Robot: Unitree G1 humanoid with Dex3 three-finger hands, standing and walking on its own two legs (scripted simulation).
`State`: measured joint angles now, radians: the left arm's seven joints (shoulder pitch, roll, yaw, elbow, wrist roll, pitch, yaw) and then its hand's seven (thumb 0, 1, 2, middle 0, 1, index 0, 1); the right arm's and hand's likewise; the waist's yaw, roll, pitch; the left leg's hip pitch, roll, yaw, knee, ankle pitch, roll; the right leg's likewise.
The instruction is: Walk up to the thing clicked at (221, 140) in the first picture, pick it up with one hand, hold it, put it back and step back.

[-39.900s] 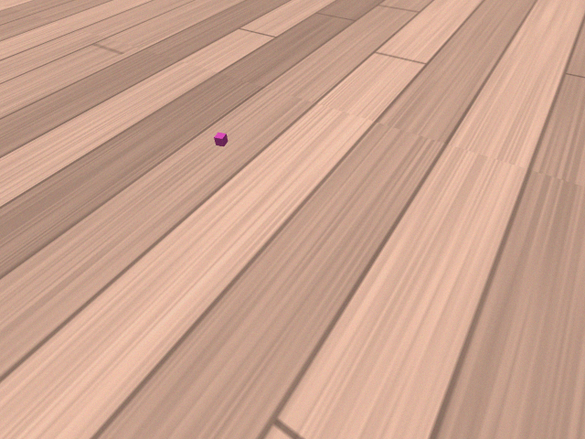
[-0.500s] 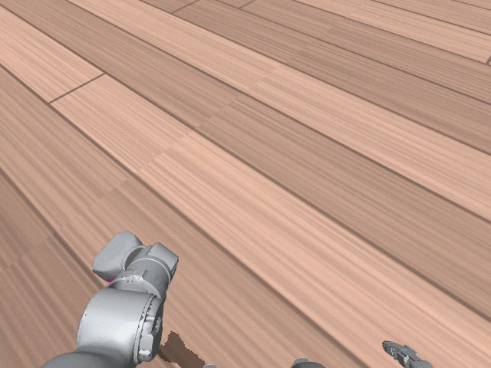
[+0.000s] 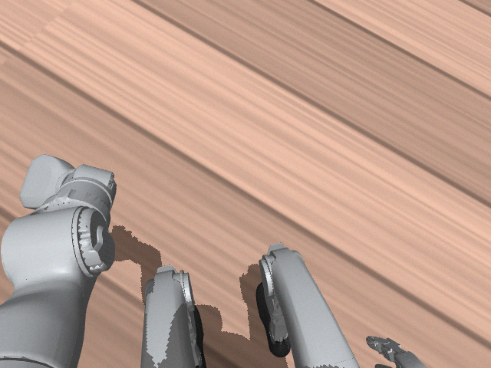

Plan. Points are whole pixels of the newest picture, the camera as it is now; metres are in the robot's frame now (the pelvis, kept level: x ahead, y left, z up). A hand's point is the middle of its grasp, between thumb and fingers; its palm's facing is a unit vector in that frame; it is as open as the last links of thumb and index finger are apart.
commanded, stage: crouch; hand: left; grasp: from above
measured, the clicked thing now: (74, 197) +0.45 +0.28 -0.16
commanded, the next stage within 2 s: lower in 1.06 s
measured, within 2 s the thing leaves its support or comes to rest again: neither
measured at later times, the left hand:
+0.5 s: hand (106, 196) +0.48 +0.25 -0.26, palm faces -0.14 -0.42 -0.90, open 5.7 cm
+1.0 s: hand (111, 202) +0.49 +0.27 -0.34, palm faces -0.14 -0.41 -0.90, open 5.7 cm
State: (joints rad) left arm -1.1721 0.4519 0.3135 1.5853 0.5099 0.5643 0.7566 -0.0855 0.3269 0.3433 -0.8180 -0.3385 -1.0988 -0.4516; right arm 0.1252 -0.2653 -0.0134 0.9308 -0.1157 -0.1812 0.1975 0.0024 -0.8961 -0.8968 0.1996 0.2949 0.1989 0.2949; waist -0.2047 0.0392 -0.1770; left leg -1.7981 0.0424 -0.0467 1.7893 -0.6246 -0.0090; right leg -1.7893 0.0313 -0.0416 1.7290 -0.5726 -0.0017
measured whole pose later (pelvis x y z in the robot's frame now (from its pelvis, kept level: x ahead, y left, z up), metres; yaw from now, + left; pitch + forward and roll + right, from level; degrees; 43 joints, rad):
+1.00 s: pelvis -0.01 +0.00 -0.18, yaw -4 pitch +36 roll -7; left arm -1.30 0.72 0.39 1.68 0.71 0.48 0.65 -0.09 0.35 0.26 -0.87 -0.28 -1.19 -0.39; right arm 0.19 -0.33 0.07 0.85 -0.16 -0.22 0.32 0.00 -0.92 -0.90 0.20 0.29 0.20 0.29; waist -0.30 0.04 0.02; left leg -2.32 0.03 -0.11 2.39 -0.71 0.00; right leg -2.29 0.02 -0.09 2.29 -0.64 0.01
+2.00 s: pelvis -0.01 +0.01 -0.19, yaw -8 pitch +31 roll -12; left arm -1.32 0.96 0.38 1.83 0.70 0.37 0.76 -0.07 0.35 0.27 -0.85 -0.29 -1.19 -0.43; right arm 0.14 -0.38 0.26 0.77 -0.21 -0.28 0.41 0.00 -0.93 -0.90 0.20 0.30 0.20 0.30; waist -0.42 -0.07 0.19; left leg -2.33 0.02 -0.20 2.48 -0.72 0.00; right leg -2.26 0.04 -0.17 2.31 -0.62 0.02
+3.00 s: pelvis -0.02 +0.02 -0.19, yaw -11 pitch +29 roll -16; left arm -1.33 1.06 0.31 1.82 0.66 0.34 0.76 -0.05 0.33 0.29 -0.79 -0.36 -0.94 -0.41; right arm 0.12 -0.40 0.37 0.70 -0.21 -0.33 0.41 0.00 -0.92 -0.90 0.20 0.30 0.20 0.30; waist -0.45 -0.13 0.26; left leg -2.32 0.02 -0.25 2.50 -0.71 0.01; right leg -2.22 0.05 -0.22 2.28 -0.60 0.04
